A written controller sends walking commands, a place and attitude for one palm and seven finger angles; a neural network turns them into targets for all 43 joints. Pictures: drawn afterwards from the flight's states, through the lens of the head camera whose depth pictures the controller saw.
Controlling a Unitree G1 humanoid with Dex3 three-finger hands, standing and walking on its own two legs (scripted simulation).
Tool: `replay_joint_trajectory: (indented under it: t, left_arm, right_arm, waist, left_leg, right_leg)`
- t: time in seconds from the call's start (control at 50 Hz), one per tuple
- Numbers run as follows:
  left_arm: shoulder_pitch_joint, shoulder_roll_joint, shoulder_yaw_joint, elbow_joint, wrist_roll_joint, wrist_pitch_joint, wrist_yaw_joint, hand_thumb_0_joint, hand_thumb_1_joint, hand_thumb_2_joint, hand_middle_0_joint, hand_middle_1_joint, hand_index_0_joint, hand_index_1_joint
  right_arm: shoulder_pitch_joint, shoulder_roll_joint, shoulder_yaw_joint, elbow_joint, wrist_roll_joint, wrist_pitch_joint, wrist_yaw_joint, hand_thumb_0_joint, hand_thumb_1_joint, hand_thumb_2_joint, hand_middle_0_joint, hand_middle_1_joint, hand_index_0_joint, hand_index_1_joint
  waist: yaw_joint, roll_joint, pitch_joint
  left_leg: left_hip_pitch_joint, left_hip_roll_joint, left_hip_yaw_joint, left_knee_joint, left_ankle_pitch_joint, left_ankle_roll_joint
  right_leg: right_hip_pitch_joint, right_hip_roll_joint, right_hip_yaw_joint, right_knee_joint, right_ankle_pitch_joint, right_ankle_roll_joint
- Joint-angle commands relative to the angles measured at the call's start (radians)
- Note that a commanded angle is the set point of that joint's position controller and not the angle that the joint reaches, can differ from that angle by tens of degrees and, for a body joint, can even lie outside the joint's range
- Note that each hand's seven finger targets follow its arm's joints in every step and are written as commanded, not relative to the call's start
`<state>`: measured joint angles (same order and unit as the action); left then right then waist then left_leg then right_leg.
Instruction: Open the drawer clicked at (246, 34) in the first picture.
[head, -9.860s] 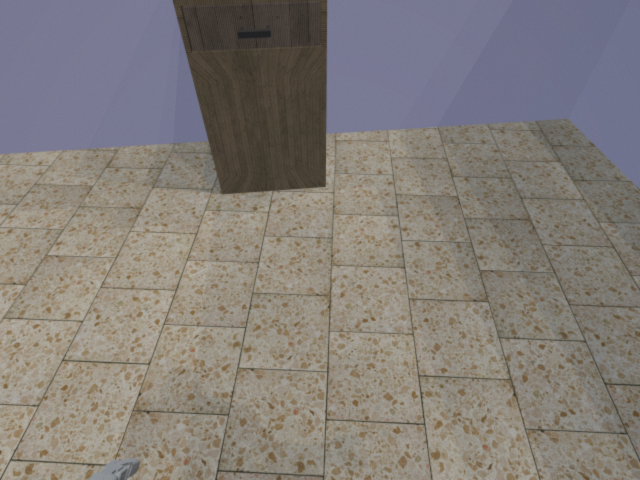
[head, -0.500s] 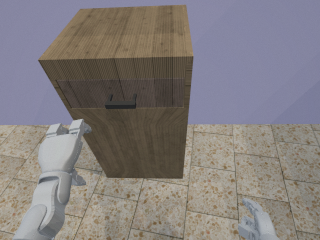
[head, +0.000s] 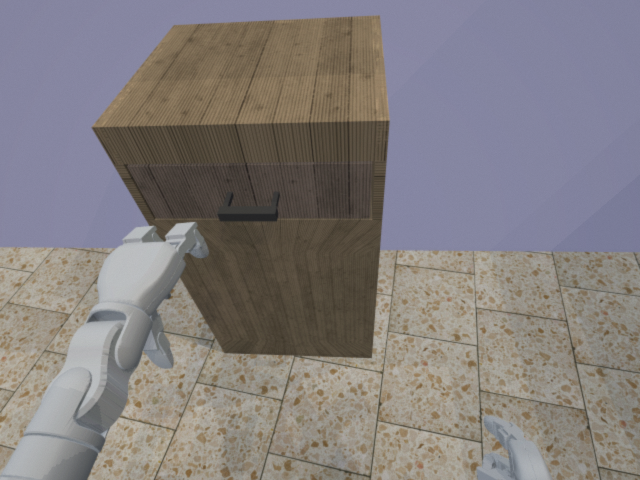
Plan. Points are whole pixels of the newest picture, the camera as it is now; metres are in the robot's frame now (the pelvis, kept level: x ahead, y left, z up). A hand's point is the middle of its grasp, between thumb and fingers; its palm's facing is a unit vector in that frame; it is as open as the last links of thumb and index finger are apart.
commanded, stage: raise the hand with hooked fingers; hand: left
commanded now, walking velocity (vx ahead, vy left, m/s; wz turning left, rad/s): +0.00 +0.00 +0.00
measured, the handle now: (250, 205) +0.57 +0.22 -0.03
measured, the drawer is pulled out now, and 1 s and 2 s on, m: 0.00 0.00 0.00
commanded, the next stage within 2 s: move the hooked fingers above the handle in 0.18 s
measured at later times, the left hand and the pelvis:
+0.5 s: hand (190, 283) +0.33 +0.22 +0.07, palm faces -0.02 -0.07 -1.00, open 13.9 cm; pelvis +0.01 -0.02 +0.00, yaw +0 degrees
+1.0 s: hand (212, 247) +0.40 +0.21 +0.05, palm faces +0.00 -0.06 -1.00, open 13.9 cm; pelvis +0.02 -0.01 -0.01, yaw -1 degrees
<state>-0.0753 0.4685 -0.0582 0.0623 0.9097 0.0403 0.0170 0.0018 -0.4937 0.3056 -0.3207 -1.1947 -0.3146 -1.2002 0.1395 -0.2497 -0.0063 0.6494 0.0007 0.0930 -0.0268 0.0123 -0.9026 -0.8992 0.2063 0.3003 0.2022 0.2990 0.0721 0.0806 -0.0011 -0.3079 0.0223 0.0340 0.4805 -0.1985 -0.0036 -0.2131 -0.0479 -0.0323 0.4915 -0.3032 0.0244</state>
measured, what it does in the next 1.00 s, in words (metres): stands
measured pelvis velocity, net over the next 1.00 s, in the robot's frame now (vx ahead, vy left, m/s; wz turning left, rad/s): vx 0.02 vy -0.01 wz -0.01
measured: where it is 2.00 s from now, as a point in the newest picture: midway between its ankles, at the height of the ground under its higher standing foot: outside the picture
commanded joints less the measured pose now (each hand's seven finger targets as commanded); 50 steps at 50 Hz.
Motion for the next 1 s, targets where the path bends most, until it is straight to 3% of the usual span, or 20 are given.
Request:
replay_joint_trajectory:
  t: [0.0,0.04,0.12,0.18,0.24,0.32,0.36,0.44,0.46,0.5,0.56,0.62,0.7,0.74,0.82,0.86,0.98]
  left_arm:
    - [-0.283,0.235,0.168,-0.251,0.016,-0.059,0.080,0.000,-0.500,0.300,-0.300,-1.200,-0.300,-1.200]
    - [-0.298,0.236,0.177,-0.257,0.019,-0.074,0.111,0.000,-0.500,0.300,-0.300,-1.200,-0.300,-1.200]
    - [-0.269,0.219,0.183,-0.180,0.016,-0.052,0.147,0.000,-0.500,0.300,-0.300,-1.200,-0.300,-1.200]
    - [-0.259,0.185,0.133,-0.128,0.014,-0.009,0.139,0.000,-0.500,0.300,-0.300,-1.200,-0.300,-1.200]
    - [-0.272,0.176,0.096,-0.129,0.023,0.019,0.112,0.000,-0.500,0.300,-0.300,-1.200,-0.300,-1.200]
    - [-0.357,0.232,0.127,-0.093,0.024,0.006,0.084,0.000,-0.500,0.300,-0.300,-1.200,-0.300,-1.200]
    - [-0.394,0.249,0.136,-0.060,0.028,-0.019,0.083,0.000,-0.500,0.300,-0.300,-1.200,-0.300,-1.200]
    - [-0.462,0.234,0.130,-0.073,0.036,-0.072,0.100,0.000,-0.500,0.300,-0.300,-1.200,-0.300,-1.200]
    - [-0.465,0.219,0.123,-0.060,0.033,-0.078,0.107,0.000,-0.500,0.300,-0.300,-1.200,-0.300,-1.200]
    - [-0.471,0.198,0.112,-0.025,0.039,-0.078,0.118,0.000,-0.500,0.300,-0.300,-1.200,-0.300,-1.200]
    - [-0.444,0.215,0.137,0.042,0.044,-0.054,0.131,0.000,-0.500,0.300,-0.300,-1.200,-0.300,-1.200]
    - [-0.520,0.185,0.094,0.110,0.057,-0.024,0.128,0.000,-0.500,0.300,-0.300,-1.200,-0.300,-1.200]
    - [-0.554,0.223,0.115,0.071,0.067,-0.026,0.130,0.000,-0.500,0.300,-0.300,-1.200,-0.300,-1.200]
    - [-0.556,0.238,0.133,0.079,0.060,-0.038,0.130,0.000,-0.500,0.300,-0.300,-1.200,-0.300,-1.200]
    - [-0.594,0.195,0.100,0.110,0.060,-0.053,0.137,0.000,-0.500,0.300,-0.300,-1.200,-0.300,-1.200]
    - [-0.601,0.185,0.090,0.115,0.067,-0.052,0.150,0.000,-0.500,0.300,-0.300,-1.200,-0.300,-1.200]
    - [-0.701,0.183,0.077,0.235,0.089,-0.026,0.178,0.000,-0.500,0.300,-0.300,-1.200,-0.300,-1.200]
  right_arm:
    - [-0.128,-0.101,-0.042,-0.157,-0.005,-0.054,-0.011,0.000,-0.900,-0.900,0.200,0.300,0.200,0.300]
    - [-0.123,-0.099,-0.045,-0.150,-0.004,-0.061,-0.010,0.000,-0.900,-0.900,0.200,0.300,0.200,0.300]
    - [-0.118,-0.101,-0.055,-0.133,0.006,-0.064,-0.007,0.000,-0.900,-0.900,0.200,0.300,0.200,0.300]
    - [-0.125,-0.104,-0.053,-0.129,0.014,-0.059,-0.007,0.000,-0.900,-0.900,0.200,0.300,0.200,0.300]
    - [-0.144,-0.105,-0.045,-0.140,0.015,-0.057,-0.010,0.000,-0.900,-0.900,0.200,0.300,0.200,0.300]
    - [-0.139,-0.111,-0.039,-0.135,0.012,-0.058,-0.028,0.000,-0.900,-0.900,0.200,0.300,0.200,0.300]
    - [-0.122,-0.106,-0.038,-0.122,0.010,-0.062,-0.036,0.000,-0.900,-0.900,0.200,0.300,0.200,0.300]
    - [-0.100,-0.100,-0.048,-0.115,0.006,-0.071,-0.036,0.000,-0.900,-0.900,0.200,0.300,0.200,0.300]
    - [-0.092,-0.098,-0.052,-0.113,0.006,-0.073,-0.035,0.000,-0.900,-0.900,0.200,0.300,0.200,0.300]
    - [-0.078,-0.101,-0.057,-0.106,0.006,-0.070,-0.032,0.000,-0.900,-0.900,0.200,0.300,0.200,0.300]
    - [-0.065,-0.106,-0.061,-0.104,0.009,-0.066,-0.025,0.000,-0.900,-0.900,0.200,0.300,0.200,0.300]
    - [-0.054,-0.114,-0.062,-0.099,0.015,-0.056,-0.021,0.000,-0.900,-0.900,0.200,0.300,0.200,0.300]
    - [-0.030,-0.117,-0.074,-0.106,0.008,-0.051,-0.022,0.000,-0.900,-0.900,0.200,0.300,0.200,0.300]
    - [-0.017,-0.120,-0.076,-0.105,0.007,-0.048,-0.023,0.000,-0.900,-0.900,0.200,0.300,0.200,0.300]
    - [0.012,-0.122,-0.087,-0.093,0.009,-0.041,-0.018,0.000,-0.900,-0.900,0.200,0.300,0.200,0.300]
    - [0.027,-0.120,-0.092,-0.092,0.009,-0.040,-0.013,0.000,-0.900,-0.900,0.200,0.300,0.200,0.300]
    - [0.062,-0.128,-0.096,-0.072,0.014,-0.027,-0.010,0.000,-0.900,-0.900,0.200,0.300,0.200,0.300]
  waist:
    - [0.013,-0.045,-0.277]
    - [0.012,-0.019,-0.282]
    - [0.010,-0.047,-0.261]
    - [0.001,-0.086,-0.223]
    - [0.001,-0.096,-0.232]
    - [-0.014,-0.137,-0.212]
    - [-0.015,-0.117,-0.217]
    - [-0.017,-0.052,-0.282]
    - [-0.018,-0.060,-0.285]
    - [-0.025,-0.065,-0.293]
    - [-0.012,-0.082,-0.291]
    - [-0.035,-0.103,-0.268]
    - [-0.024,-0.076,-0.391]
    - [-0.028,-0.083,-0.403]
    - [-0.055,-0.067,-0.366]
    - [-0.050,-0.043,-0.383]
    - [-0.072,-0.076,-0.373]
  left_leg:
    - [0.182,-0.052,0.000,-0.029,0.232,0.032]
    - [0.183,-0.053,-0.003,-0.025,0.219,0.031]
    - [0.166,-0.055,0.008,-0.020,0.202,0.032]
    - [0.140,-0.055,0.021,-0.032,0.164,0.032]
    - [0.145,-0.059,0.028,-0.037,0.153,0.037]
    - [0.134,-0.064,0.028,-0.029,0.125,0.043]
    - [0.135,-0.066,0.026,-0.021,0.132,0.046]
    - [0.163,-0.067,0.022,0.007,0.192,0.043]
    - [0.159,-0.067,0.021,0.014,0.205,0.043]
    - [0.152,-0.067,0.023,0.025,0.231,0.040]
    - [0.127,-0.063,0.027,0.031,0.245,0.039]
    - [0.104,-0.061,0.026,0.033,0.212,0.037]
    - [0.136,-0.062,0.026,0.062,0.301,0.044]
    - [0.125,-0.062,0.020,0.069,0.313,0.045]
    - [0.123,-0.053,0.015,0.083,0.325,0.042]
    - [0.130,-0.051,0.011,0.092,0.344,0.041]
    - [0.100,-0.044,0.009,0.102,0.301,0.038]
  right_leg:
    - [0.014,0.068,-0.015,-0.052,0.258,-0.047]
    - [0.004,0.068,-0.015,-0.052,0.237,-0.048]
    - [-0.005,0.070,-0.011,-0.060,0.239,-0.045]
    - [-0.014,0.063,-0.010,-0.066,0.218,-0.038]
    - [-0.004,0.059,-0.001,-0.072,0.214,-0.034]
    - [-0.014,0.059,0.009,-0.085,0.210,-0.027]
    - [-0.020,0.057,0.012,-0.074,0.226,-0.029]
    - [-0.024,0.061,0.007,-0.043,0.280,-0.036]
    - [-0.025,0.062,0.005,-0.034,0.301,-0.037]
    - [-0.035,0.065,-0.001,-0.019,0.333,-0.038]
    - [-0.028,0.066,-0.004,-0.009,0.348,-0.041]
    - [-0.064,0.071,-0.010,-0.009,0.304,-0.041]
    - [-0.017,0.069,-0.002,0.030,0.405,-0.045]
    - [-0.012,0.071,-0.002,0.039,0.423,-0.044]
    - [-0.074,0.081,-0.014,0.048,0.388,-0.048]
    - [-0.091,0.083,-0.014,0.060,0.388,-0.052]
    - [-0.141,0.087,-0.020,0.072,0.333,-0.053]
